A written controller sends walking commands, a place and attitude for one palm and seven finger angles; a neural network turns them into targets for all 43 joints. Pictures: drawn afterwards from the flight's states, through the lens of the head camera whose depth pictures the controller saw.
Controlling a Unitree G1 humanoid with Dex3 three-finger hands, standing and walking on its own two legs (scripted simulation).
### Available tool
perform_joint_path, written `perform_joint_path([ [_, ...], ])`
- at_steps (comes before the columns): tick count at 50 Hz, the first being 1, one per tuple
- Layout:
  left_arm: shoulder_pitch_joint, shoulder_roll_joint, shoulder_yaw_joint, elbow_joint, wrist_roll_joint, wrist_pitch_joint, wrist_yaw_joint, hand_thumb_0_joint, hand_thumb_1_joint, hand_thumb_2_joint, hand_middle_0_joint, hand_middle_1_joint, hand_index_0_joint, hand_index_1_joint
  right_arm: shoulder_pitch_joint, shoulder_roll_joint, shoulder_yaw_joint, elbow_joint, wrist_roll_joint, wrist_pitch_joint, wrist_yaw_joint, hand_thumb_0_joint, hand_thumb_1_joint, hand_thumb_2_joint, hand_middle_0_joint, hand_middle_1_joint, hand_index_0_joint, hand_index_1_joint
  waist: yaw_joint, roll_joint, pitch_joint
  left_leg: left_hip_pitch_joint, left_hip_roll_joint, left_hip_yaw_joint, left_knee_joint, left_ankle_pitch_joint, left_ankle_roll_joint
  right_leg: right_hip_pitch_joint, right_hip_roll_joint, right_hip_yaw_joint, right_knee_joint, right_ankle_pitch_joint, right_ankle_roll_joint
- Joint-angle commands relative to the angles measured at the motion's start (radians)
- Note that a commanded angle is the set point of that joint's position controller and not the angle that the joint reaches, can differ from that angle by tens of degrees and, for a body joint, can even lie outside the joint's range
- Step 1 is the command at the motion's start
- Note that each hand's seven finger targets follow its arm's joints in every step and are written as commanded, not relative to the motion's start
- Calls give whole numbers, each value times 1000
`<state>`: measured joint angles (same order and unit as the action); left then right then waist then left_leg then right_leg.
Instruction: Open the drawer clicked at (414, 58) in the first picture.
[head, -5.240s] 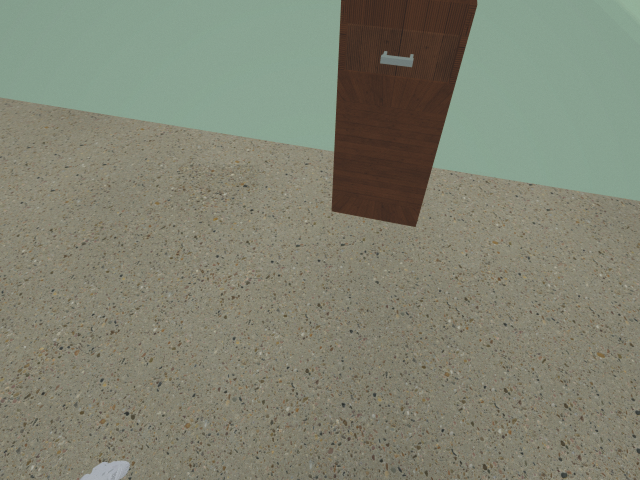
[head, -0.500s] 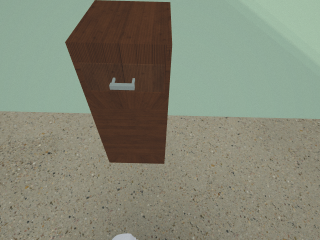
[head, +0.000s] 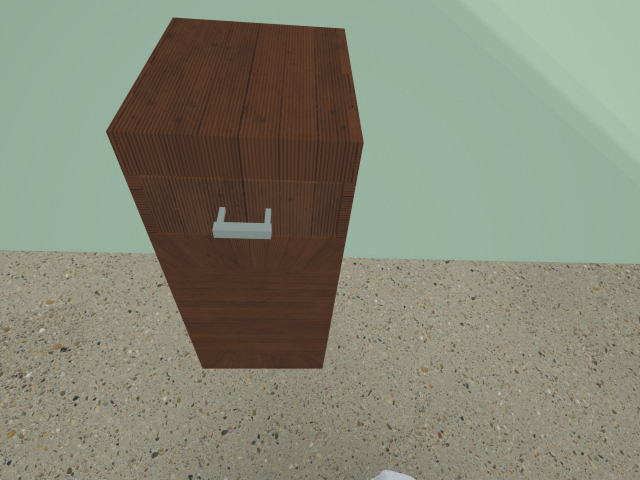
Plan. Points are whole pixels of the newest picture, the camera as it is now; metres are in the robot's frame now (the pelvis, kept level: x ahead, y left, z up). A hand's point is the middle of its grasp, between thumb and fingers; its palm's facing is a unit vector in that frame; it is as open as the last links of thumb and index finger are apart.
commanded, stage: come to a stop and stand still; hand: left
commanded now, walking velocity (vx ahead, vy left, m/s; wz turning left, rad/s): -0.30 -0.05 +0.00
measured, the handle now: (244, 222) +0.53 +0.16 -0.04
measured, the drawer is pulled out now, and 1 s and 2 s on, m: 0.00 0.00 0.00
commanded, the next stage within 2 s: look again from close up in 0.82 s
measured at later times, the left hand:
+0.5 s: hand out of the picture +0.07 +0.15 -0.17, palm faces +0.06 -0.97 -0.25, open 7.3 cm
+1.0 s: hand out of the picture -0.03 +0.14 -0.18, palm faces -0.02 -0.98 -0.21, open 7.4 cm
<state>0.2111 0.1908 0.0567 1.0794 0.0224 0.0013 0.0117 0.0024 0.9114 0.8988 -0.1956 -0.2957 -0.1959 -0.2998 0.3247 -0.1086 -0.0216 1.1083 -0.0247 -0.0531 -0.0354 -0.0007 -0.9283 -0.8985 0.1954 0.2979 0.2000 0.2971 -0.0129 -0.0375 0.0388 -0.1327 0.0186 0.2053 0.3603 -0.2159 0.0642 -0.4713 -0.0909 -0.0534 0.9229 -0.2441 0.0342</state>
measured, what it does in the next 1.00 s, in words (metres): steps on the spot: right foot, then left foot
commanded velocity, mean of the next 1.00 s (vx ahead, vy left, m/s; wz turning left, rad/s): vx -0.01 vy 0.01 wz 0.00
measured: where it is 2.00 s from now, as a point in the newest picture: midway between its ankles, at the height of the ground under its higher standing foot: outside the picture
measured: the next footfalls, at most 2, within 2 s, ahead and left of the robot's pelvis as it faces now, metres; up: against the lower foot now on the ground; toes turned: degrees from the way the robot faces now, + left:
right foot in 0.18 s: +0.10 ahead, -0.14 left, +0.00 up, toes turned -7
left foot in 0.60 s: +0.00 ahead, +0.08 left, +0.00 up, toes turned +1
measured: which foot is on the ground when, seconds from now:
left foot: down 0.00-0.20, up 0.22-0.58, down 0.60-1.00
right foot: up 0.00-0.16, down 0.18-0.62, up 0.64-0.90, down 0.92-1.00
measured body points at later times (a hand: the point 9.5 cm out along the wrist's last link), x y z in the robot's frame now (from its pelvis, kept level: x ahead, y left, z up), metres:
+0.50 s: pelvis -0.01 -0.04 -0.01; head +0.02 -0.06 +0.44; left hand +0.07 +0.20 -0.15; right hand +0.06 -0.29 -0.17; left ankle -0.04 +0.12 -0.70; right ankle +0.06 -0.14 -0.75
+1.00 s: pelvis -0.02 -0.03 -0.01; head +0.01 -0.05 +0.44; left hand -0.03 +0.19 -0.16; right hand -0.05 -0.24 -0.18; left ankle -0.04 +0.11 -0.74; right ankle -0.04 -0.12 -0.75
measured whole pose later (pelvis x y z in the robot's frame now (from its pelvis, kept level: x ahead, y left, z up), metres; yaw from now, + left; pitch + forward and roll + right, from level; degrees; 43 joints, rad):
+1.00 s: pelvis -0.02 -0.03 -0.01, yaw -1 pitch +1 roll -1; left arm 0.30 0.12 0.00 1.12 0.02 -0.03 0.03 0.00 0.91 0.90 -0.20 -0.30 -0.20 -0.30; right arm 0.31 -0.16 -0.02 1.10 -0.02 0.02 -0.01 0.01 -0.91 -0.90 0.20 0.30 0.20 0.30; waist -0.02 0.06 0.05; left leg -0.27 0.06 0.02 0.62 -0.36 -0.01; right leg -0.22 0.03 -0.07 0.48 -0.28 -0.04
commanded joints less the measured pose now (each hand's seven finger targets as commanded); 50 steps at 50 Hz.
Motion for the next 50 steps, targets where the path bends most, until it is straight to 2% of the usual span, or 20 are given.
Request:
perform_joint_path([
  [1, 42, 0, -16, -20, -5, 19, 13, 0, 900, 900, -200, -300, -200, -300, 45, -143, -27, -12, 5, 12, -14, 0, -900, -900, 200, 300, 200, 300, 5, 174, -6, 51, 272, -134, -31, 773, 58, 71, 16, -24, -164, -34, 5],
  [7, 48, 47, 5, -58, -1, 16, 25, 0, 900, 900, -200, -300, -200, -300, 35, -151, -59, -10, 6, 52, -10, 0, -900, -900, 200, 300, 200, 300, 24, 161, 10, 5, 246, -155, 98, 590, 23, 203, 16, -35, -412, 106, -22],
  [8, 79, 82, 11, -56, 2, 7, 28, 0, 900, 900, -200, -300, -200, -300, 42, -138, -61, -18, 11, 55, -5, 0, -900, -900, 200, 300, 200, 300, 31, 89, -31, -30, 199, -122, 174, 454, -15, 283, -32, 7, -463, 381, -30],
  [9, 98, 130, 19, -55, 7, -2, 35, 0, 900, 900, -200, -300, -200, -300, 69, -97, -61, -29, 16, 57, 0, 0, -900, -900, 200, 300, 200, 300, 23, -50, -94, -144, 113, -67, 295, 159, -59, 395, -181, 142, -426, 755, -86],
  [10, 126, 168, 25, -53, 3, -7, 35, 0, 900, 900, -200, -300, -200, -300, 73, -68, -58, -43, 23, 68, 4, 0, -900, -900, 200, 300, 200, 300, 33, -151, -136, -229, 12, -60, 473, -331, -91, 457, -316, 227, -459, 1043, -197],
  [11, 140, 177, 30, -54, -2, -13, 38, 0, 900, 900, -200, -300, -200, -300, 37, -83, -58, -56, 25, 85, 0, 0, -900, -900, 200, 300, 200, 300, 59, -222, -194, -238, -3, -158, 629, -461, -86, 435, -348, 271, -492, 1055, -249],
  [14, 21, 128, 29, -101, 0, 0, 49, 0, 900, 900, -200, -300, -200, -300, -2, -93, -63, -59, 17, 99, 4, 0, -900, -900, 200, 300, 200, 300, 29, -64, -128, -313, 7, -235, 820, -317, -97, 367, -272, 192, -507, 803, -240],
  [17, -5, 134, 32, -122, 2, -2, 47, 0, 900, 900, -200, -300, -200, -300, -28, -110, -64, -81, 9, 112, 16, 0, -900, -900, 200, 300, 200, 300, 27, -87, -101, -312, 14, -237, 796, -241, -118, 296, -255, 171, -566, 557, -219],
  [24, 7, 180, 40, -125, 18, 7, 27, 0, 900, 900, -200, -300, -200, -300, -72, -123, -44, -126, 12, 92, 34, 0, -900, -900, 200, 300, 200, 300, 50, -148, -78, -186, 7, -172, 405, -240, -97, 248, -204, 211, -684, -14, -194],
  [28, -30, 155, 24, -105, 3, 16, 19, 0, 900, 900, -200, -300, -200, -300, 63, -119, -26, -78, 11, 69, 27, 0, -900, -900, 200, 300, 200, 300, -19, -114, -71, 90, -6, -139, 33, -82, -79, 83, -108, 149, -654, -253, -98],
  [30, -5, 61, -2, -111, -14, 23, 8, 0, 900, 900, -200, -300, -200, -300, 47, -209, -32, -88, -9, 55, 21, 0, -900, -900, 200, 300, 200, 300, -7, 215, 19, -73, 201, -431, -198, -389, -12, 31, 27, 32, -455, -219, -24],
  [32, -14, 57, -2, -89, 4, 31, -1, 0, 900, 900, -200, -300, -200, -300, -111, -253, -32, -128, -10, 55, 16, 0, -900, -900, 200, 300, 200, 300, 21, 325, 124, -356, 291, -552, -352, -602, 44, 137, 56, 8, -221, -115, -13],
  [36, 84, 55, -4, -42, 7, 15, -17, 0, 900, 900, -200, -300, -200, -300, -92, -222, -23, -111, -1, 39, 0, 0, -900, -900, 200, 300, 200, 300, 33, 184, 92, -125, 219, -395, -250, -263, 50, 9, 64, 32, -49, -113, -16],
  [40, 32, 30, -19, -52, -3, 0, -16, 0, 900, 900, -200, -300, -200, -300, 19, -207, -29, -59, -3, 33, -7, 0, -900, -900, 200, 300, 200, 300, -23, 178, 21, 73, 241, -380, -157, 67, 83, 11, 50, 20, -208, -183, -8],
  [43, 72, 22, -25, -17, -14, -9, -8, 0, 900, 900, -200, -300, -200, -300, 37, -197, -27, -29, 5, 34, -10, 0, -900, -900, 200, 300, 200, 300, -8, 181, -18, 60, 212, -340, -49, 333, 63, 171, 66, -2, -422, -90, -12],
  [45, 167, 46, -23, 29, -14, -24, 3, 0, 900, 900, -200, -300, -200, -300, 42, -161, -20, -18, 16, 26, -10, 0, -900, -900, 200, 300, 200, 300, 22, 98, -82, -22, 146, -268, 64, 307, -8, 386, 10, 55, -594, 167, -30],
  [46, 264, 86, -29, 76, 0, -37, 57, 0, 900, 900, -200, -300, -200, -300, -123, -167, -12, -92, 27, 10, 4, 0, -900, -900, 200, 300, 200, 300, 83, 3, 44, -133, 96, -177, 258, 103, -74, 281, -81, 176, -610, 530, -32],
  [47, 188, 119, -44, 31, -2, -48, 43, 0, 900, 900, -200, -300, -200, -300, -40, -90, -1, -113, 18, 37, 17, 0, -900, -900, 200, 300, 200, 300, 0, -114, 26, -176, 32, -169, 303, -222, -71, 238, -130, 211, -670, 103, -94],
  [48, 159, 106, -38, 18, -3, -56, 38, 0, 900, 900, -200, -300, -200, -300, -9, -96, -4, -96, 3, 57, 32, 0, -900, -900, 200, 300, 200, 300, 8, -235, -6, -188, 35, -170, 385, -211, -54, 221, -104, 236, -704, -88, -122],
  [50, 124, 64, -34, -17, -1, -63, 43, 0, 900, 900, -200, -300, -200, -300, 7, -96, -1, -102, 3, 49, 35, 0, -900, -900, 200, 300, 200, 300, -16, -93, -29, -221, 35, -182, 434, -186, -44, 259, -121, 229, -660, 120, -179],
])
